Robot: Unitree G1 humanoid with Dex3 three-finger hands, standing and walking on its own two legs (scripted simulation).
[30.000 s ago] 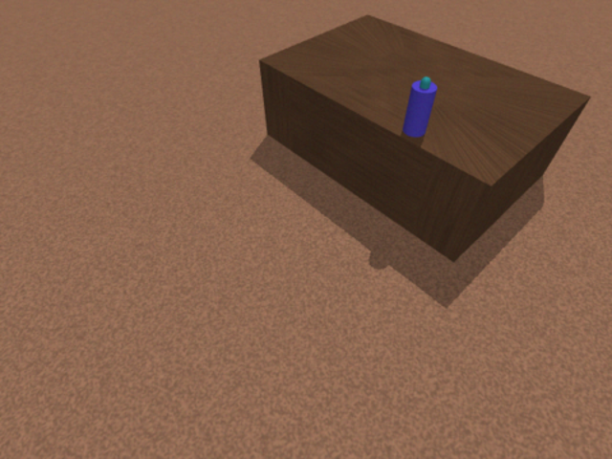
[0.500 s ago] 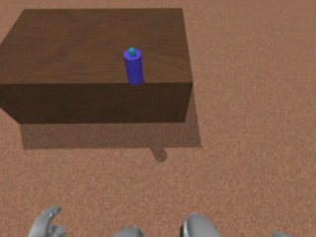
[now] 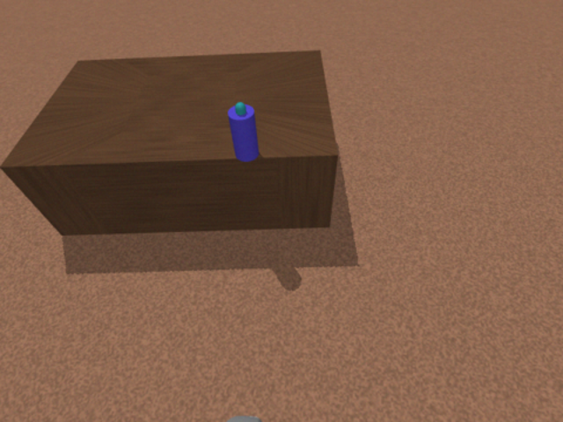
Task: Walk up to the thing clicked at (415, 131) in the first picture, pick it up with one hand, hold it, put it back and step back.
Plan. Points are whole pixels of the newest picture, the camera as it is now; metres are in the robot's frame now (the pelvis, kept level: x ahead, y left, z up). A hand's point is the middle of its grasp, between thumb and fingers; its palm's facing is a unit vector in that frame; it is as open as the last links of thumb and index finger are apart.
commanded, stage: step back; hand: left
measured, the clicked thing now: (243, 130) +1.01 +0.18 -0.24
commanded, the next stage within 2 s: stand in 0.86 s
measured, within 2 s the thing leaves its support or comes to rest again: neither
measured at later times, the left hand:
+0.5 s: hand out of the picture +0.10 +0.28 -0.14, palm faces +0.05 -0.93 -0.36, open 7.4 cm
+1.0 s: hand out of the picture +0.14 +0.28 -0.13, palm faces +0.01 -0.94 -0.34, open 7.4 cm
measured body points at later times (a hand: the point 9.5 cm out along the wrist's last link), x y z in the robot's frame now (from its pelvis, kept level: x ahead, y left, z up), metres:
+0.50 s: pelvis +0.02 +0.01 +0.00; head +0.03 +0.02 +0.45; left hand +0.10 +0.33 -0.12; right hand +0.11 -0.30 -0.12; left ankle +0.05 +0.13 -0.73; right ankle +0.02 -0.12 -0.73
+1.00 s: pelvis +0.04 +0.02 +0.02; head +0.06 +0.03 +0.47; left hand +0.14 +0.33 -0.11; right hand +0.17 -0.27 -0.10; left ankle +0.05 +0.13 -0.73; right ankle +0.02 -0.12 -0.73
